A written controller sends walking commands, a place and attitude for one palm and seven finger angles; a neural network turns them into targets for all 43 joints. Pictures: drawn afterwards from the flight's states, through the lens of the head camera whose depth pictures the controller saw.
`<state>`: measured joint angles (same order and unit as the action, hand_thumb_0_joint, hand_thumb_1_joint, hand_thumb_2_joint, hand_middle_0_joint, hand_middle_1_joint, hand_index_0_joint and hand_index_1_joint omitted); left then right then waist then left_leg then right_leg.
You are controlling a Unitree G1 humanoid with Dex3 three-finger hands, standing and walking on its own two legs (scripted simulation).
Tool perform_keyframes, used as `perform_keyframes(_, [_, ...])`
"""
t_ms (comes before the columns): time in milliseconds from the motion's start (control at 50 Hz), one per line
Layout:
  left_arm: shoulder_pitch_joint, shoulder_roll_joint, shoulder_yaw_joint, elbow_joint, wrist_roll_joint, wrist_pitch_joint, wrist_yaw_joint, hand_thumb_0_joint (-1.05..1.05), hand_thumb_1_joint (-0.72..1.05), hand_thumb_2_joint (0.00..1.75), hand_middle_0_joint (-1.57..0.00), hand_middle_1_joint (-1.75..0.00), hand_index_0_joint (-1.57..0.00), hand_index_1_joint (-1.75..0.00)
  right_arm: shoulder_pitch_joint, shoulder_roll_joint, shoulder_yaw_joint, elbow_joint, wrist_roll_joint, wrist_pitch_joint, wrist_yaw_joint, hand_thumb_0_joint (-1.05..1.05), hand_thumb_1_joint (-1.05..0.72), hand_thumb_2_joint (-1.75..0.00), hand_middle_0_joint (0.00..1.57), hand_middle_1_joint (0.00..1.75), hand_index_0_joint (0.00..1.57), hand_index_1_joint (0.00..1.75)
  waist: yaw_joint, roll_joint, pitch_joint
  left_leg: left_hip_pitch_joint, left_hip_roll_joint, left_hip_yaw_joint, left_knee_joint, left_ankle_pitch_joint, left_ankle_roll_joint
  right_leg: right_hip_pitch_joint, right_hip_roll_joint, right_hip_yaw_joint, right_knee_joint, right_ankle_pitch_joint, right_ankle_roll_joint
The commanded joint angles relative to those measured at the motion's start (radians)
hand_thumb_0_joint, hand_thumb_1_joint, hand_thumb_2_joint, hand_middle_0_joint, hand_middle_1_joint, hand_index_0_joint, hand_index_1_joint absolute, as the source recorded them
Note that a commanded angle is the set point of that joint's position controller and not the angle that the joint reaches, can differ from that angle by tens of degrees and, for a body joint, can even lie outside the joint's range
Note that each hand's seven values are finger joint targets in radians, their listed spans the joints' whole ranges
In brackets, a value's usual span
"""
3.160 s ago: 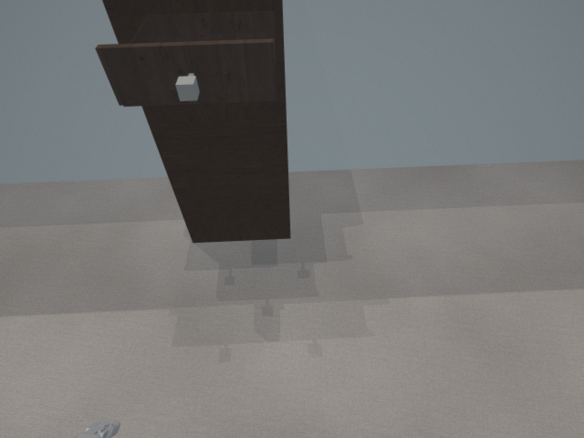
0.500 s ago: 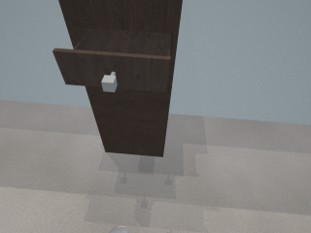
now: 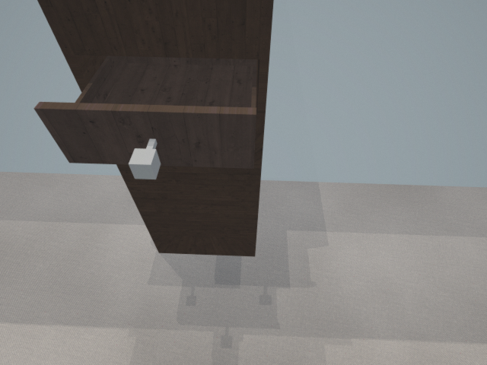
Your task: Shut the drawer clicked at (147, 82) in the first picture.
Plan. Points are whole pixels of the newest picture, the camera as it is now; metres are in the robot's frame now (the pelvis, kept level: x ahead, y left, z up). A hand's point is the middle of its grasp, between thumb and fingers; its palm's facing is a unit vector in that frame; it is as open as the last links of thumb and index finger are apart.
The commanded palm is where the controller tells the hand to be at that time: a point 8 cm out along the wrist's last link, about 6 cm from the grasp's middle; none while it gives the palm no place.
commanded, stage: come to a stop and stand still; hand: left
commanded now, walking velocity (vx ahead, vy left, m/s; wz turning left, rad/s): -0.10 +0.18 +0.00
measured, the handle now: (148, 156) +0.44 +0.20 +0.09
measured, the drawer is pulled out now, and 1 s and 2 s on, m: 0.18 0.18 0.18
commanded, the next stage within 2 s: look again from close up in 0.68 s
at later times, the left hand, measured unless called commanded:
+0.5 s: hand out of the picture -0.03 +0.21 -0.17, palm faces +0.11 -0.98 -0.19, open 7.3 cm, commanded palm none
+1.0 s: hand out of the picture -0.02 +0.18 -0.17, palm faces +0.01 -0.97 -0.23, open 7.2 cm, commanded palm none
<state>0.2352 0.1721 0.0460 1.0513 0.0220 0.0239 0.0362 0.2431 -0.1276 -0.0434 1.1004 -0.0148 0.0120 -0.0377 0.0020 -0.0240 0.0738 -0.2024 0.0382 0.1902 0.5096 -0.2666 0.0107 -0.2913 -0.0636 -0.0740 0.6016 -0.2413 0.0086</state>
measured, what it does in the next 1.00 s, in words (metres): steps on the spot: left foot, then right foot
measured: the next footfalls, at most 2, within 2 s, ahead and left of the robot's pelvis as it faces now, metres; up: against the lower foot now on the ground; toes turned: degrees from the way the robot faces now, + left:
left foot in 0.44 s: -0.05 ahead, +0.14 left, +0.00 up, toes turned +3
right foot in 0.82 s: +0.03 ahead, -0.09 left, +0.00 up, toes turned -4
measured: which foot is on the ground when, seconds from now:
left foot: down 0.00-0.02, up 0.04-0.42, down 0.44-1.00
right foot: down 0.00-0.46, up 0.48-0.80, down 0.82-1.00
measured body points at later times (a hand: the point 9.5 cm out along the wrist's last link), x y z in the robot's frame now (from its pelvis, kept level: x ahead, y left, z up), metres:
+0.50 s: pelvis -0.05 +0.02 +0.01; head -0.06 +0.03 +0.46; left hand -0.03 +0.26 -0.15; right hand -0.02 -0.22 -0.14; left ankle -0.10 +0.14 -0.73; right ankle +0.02 -0.10 -0.72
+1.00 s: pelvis -0.03 +0.00 +0.00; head -0.01 -0.02 +0.45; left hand -0.02 +0.23 -0.15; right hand -0.05 -0.21 -0.17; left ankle -0.09 +0.14 -0.73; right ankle -0.04 -0.11 -0.73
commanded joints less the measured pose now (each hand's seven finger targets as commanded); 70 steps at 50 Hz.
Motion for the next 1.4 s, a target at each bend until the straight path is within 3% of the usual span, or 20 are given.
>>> perform_keyframes(0, [0.126, 0.186, 0.032, -0.027, 0.005, -0.026, 0.008, 0.0, 0.9, 0.9, -0.2, -0.3, -0.2, -0.3, 0.044, -0.063, -0.031, -0.073, 0.011, 0.008, 0.009, 0.0, -0.9, -0.9, 0.2, 0.3, 0.2, 0.3, 0.021, -0.189, -0.12, -0.146, -0.012, -0.054, 0.255, -0.243, -0.029, 0.163, -0.314, 0.283, -0.215, 0.77, -0.147])
perform_keyframes(40, [0.087, 0.165, 0.029, -0.034, 0.001, -0.027, 0.014, 0.0, 0.9, 0.9, -0.2, -0.3, -0.2, -0.3, 0.03, -0.076, -0.036, -0.07, 0.009, 0.035, 0.002, 0.0, -0.9, -0.9, 0.2, 0.3, 0.2, 0.3, 0.018, -0.179, -0.147, -0.161, -0.018, -0.188, 0.501, -0.329, -0.027, 0.119, -0.32, 0.283, -0.234, 0.779, -0.214])
perform_keyframes(140, [0.008, 0.155, 0.036, -0.084, -0.002, -0.029, 0.018, 0.0, 0.9, 0.9, -0.2, -0.3, -0.2, -0.3, 0.03, -0.102, -0.041, -0.062, 0.0, 0.043, 0.019, 0.0, -0.9, -0.9, 0.2, 0.3, 0.2, 0.3, 0.014, -0.108, -0.109, -0.244, -0.006, -0.215, 0.626, -0.159, -0.059, 0.128, -0.26, 0.202, -0.263, 0.506, -0.189])
perform_keyframes(300, [0.029, 0.185, 0.05, -0.084, 0.011, -0.021, 0.0, 0.0, 0.9, 0.9, -0.2, -0.3, -0.2, -0.3, 0.013, -0.095, -0.021, -0.089, -0.003, 0.02, 0.034, 0.0, -0.9, -0.9, 0.2, 0.3, 0.2, 0.3, 0.05, -0.153, -0.08, -0.114, -0.009, -0.148, 0.212, -0.191, -0.036, 0.099, -0.22, 0.264, -0.411, -0.105, -0.17])
perform_keyframes(380, [-0.032, 0.164, 0.041, -0.063, -0.001, -0.01, -0.006, 0.0, 0.9, 0.9, -0.2, -0.3, -0.2, -0.3, 0.197, -0.077, -0.004, -0.019, -0.005, 0.001, 0.025, 0.0, -0.9, -0.9, 0.2, 0.3, 0.2, 0.3, -0.032, -0.134, -0.089, 0.161, -0.036, -0.098, -0.117, -0.054, -0.013, -0.059, -0.128, 0.18, -0.407, -0.281, -0.075])
perform_keyframes(400, [-0.035, 0.129, 0.031, -0.06, -0.007, -0.006, -0.01, 0.0, 0.9, 0.9, -0.2, -0.3, -0.2, -0.3, 0.229, -0.099, -0.003, -0.008, -0.009, -0.006, 0.02, 0.0, -0.9, -0.9, 0.2, 0.3, 0.2, 0.3, -0.043, -0.051, -0.059, 0.16, 0.003, -0.167, -0.208, -0.112, 0.003, -0.106, -0.075, 0.137, -0.33, -0.304, -0.038])
perform_keyframes(440, [-0.017, 0.035, 0.014, -0.078, -0.015, -0.005, -0.023, 0.0, 0.9, 0.9, -0.2, -0.3, -0.2, -0.3, 0.172, -0.222, -0.018, -0.051, -0.026, -0.011, 0.008, 0.0, -0.9, -0.9, 0.2, 0.3, 0.2, 0.3, -0.023, 0.267, 0.04, -0.041, 0.29, -0.533, -0.447, -0.473, 0.106, -0.189, 0.053, -0.026, 0.017, -0.196, 0.003])
perform_keyframes(460, [-0.068, 0.056, 0.019, -0.071, 0.005, 0.003, -0.026, 0.0, 0.9, 0.9, -0.2, -0.3, -0.2, -0.3, 0.094, -0.215, -0.018, -0.064, -0.022, -0.013, 0.007, 0.0, -0.9, -0.9, 0.2, 0.3, 0.2, 0.3, -0.03, 0.325, 0.121, -0.176, 0.31, -0.572, -0.513, -0.524, 0.123, -0.173, 0.034, 0.04, 0.154, -0.167, -0.003])
perform_keyframes(520, [0.047, 0.057, 0.028, -0.017, 0.005, -0.01, -0.046, 0.0, 0.9, 0.9, -0.2, -0.3, -0.2, -0.3, 0.041, -0.154, 0.008, -0.064, -0.011, -0.037, -0.007, 0.0, -0.9, -0.9, 0.2, 0.3, 0.2, 0.3, 0.031, 0.147, 0.102, -0.088, 0.224, -0.399, -0.437, -0.236, 0.118, -0.212, 0.035, 0.07, 0.341, -0.072, -0.004])
perform_keyframes(700, [-0.008, 0.017, 0.0, -0.004, -0.009, -0.018, -0.036, 0.0, 0.9, 0.9, -0.2, -0.3, -0.2, -0.3, 0.189, -0.153, -0.005, 0.024, -0.016, -0.039, -0.024, 0.0, -0.9, -0.9, 0.2, 0.3, 0.2, 0.3, -0.04, 0.183, -0.006, 0.127, 0.227, -0.312, -0.23, 0.44, 0.143, -0.094, 0.027, 0.021, 0.053, -0.152, 0.008])
perform_keyframes(740, [0.062, 0.015, 0.001, 0.024, -0.011, -0.025, -0.031, 0.0, 0.9, 0.9, -0.2, -0.3, -0.2, -0.3, 0.164, -0.151, -0.008, 0.029, -0.01, -0.037, -0.023, 0.0, -0.9, -0.9, 0.2, 0.3, 0.2, 0.3, -0.004, 0.164, -0.043, 0.096, 0.197, -0.282, -0.161, 0.429, 0.109, 0.036, 0.037, 0.006, -0.117, -0.02, 0.003])
perform_keyframes(760, [0.198, 0.061, -0.016, 0.11, -0.005, -0.05, 0.021, 0.0, 0.9, 0.9, -0.2, -0.3, -0.2, -0.3, 0.013, -0.167, -0.001, -0.023, 0.011, -0.056, -0.002, 0.0, -0.9, -0.9, 0.2, 0.3, 0.2, 0.3, 0.079, 0.149, -0.032, -0.051, 0.172, -0.176, 0.088, 0.377, 0.02, 0.103, -0.064, 0.146, -0.193, 0.208, -0.039])
perform_keyframes(780, [0.191, 0.115, -0.012, 0.074, -0.004, -0.065, 0.012, 0.0, 0.9, 0.9, -0.2, -0.3, -0.2, -0.3, 0.062, -0.048, 0.02, -0.071, 0.004, -0.046, 0.011, 0.0, -0.9, -0.9, 0.2, 0.3, 0.2, 0.3, 0.021, -0.058, -0.034, -0.132, 0.029, -0.146, 0.111, -0.064, -0.009, 0.101, -0.132, 0.245, -0.281, 0.183, -0.071])
perform_keyframes(800, [0.145, 0.124, -0.021, 0.058, 0.001, -0.07, 0.009, 0.0, 0.9, 0.9, -0.2, -0.3, -0.2, -0.3, 0.13, -0.027, 0.027, -0.069, 0.0, -0.04, 0.015, 0.0, -0.9, -0.9, 0.2, 0.3, 0.2, 0.3, -0.015, -0.077, -0.084, -0.081, 0.002, -0.136, 0.125, -0.175, -0.016, 0.069, -0.18, 0.261, -0.293, 0.061, -0.121])
perform_keyframes(820, [0.112, 0.122, -0.015, 0.052, 0.001, -0.075, 0.003, 0.0, 0.9, 0.9, -0.2, -0.3, -0.2, -0.3, 0.139, -0.019, 0.022, -0.056, -0.006, -0.032, 0.02, 0.0, -0.9, -0.9, 0.2, 0.3, 0.2, 0.3, -0.028, -0.018, -0.122, -0.036, -0.011, -0.126, 0.122, -0.128, -0.016, 0.112, -0.136, 0.191, -0.215, 0.313, -0.122])
perform_keyframes(860, [0.121, 0.077, -0.017, 0.072, -0.014, -0.089, 0.013, 0.0, 0.9, 0.9, -0.2, -0.3, -0.2, -0.3, 0.184, -0.049, 0.025, -0.038, 0.002, -0.044, 0.013, 0.0, -0.9, -0.9, 0.2, 0.3, 0.2, 0.3, -0.033, -0.217, -0.213, -0.061, 0.02, -0.159, 0.06, -0.02, -0.001, 0.267, -0.112, 0.161, -0.115, 0.651, -0.111])
perform_keyframes(900, [0.098, 0.067, -0.025, 0.064, -0.018, -0.075, 0.013, 0.0, 0.9, 0.9, -0.2, -0.3, -0.2, -0.3, 0.178, -0.052, 0.029, -0.018, 0.006, -0.046, 0.005, 0.0, -0.9, -0.9, 0.2, 0.3, 0.2, 0.3, -0.034, 0.04, -0.149, 0.019, 0.04, -0.179, -0.037, 0.134, -0.004, 0.18, -0.078, 0.132, -0.082, 0.509, -0.087])
perform_keyframes(940, [0.085, 0.06, -0.023, 0.059, -0.014, -0.063, 0.009, 0.0, 0.9, 0.9, -0.2, -0.3, -0.2, -0.3, 0.165, -0.066, 0.028, -0.015, -0.003, -0.041, -0.001, 0.0, -0.9, -0.9, 0.2, 0.3, 0.2, 0.3, -0.021, 0.136, -0.034, -0.006, 0.073, -0.187, -0.021, 0.293, 0.005, 0.105, -0.032, 0.102, -0.076, 0.351, -0.068])
perform_keyframes(1040, [0.078, 0.069, -0.021, 0.045, -0.012, -0.059, 0.005, 0.0, 0.9, 0.9, -0.2, -0.3, -0.2, -0.3, 0.156, -0.081, 0.029, -0.022, -0.001, -0.035, -0.003, 0.0, -0.9, -0.9, 0.2, 0.3, 0.2, 0.3, -0.023, -0.005, -0.025, 0.007, 0.061, -0.189, -0.048, 0.216, 0.004, 0.108, -0.034, 0.107, -0.107, 0.344, -0.063])
perform_keyframes(1380, [0.089, 0.101, -0.007, 0.019, -0.01, -0.055, -0.003, 0.0, 0.9, 0.9, -0.2, -0.3, -0.2, -0.3, 0.134, -0.097, 0.035, -0.006, -0.004, -0.033, -0.001, 0.0, -0.9, -0.9, 0.2, 0.3, 0.2, 0.3, -0.006, -0.006, -0.031, 0.012, 0.043, -0.175, -0.08, 0.088, 0.001, 0.139, -0.049, 0.13, -0.158, 0.214, -0.071])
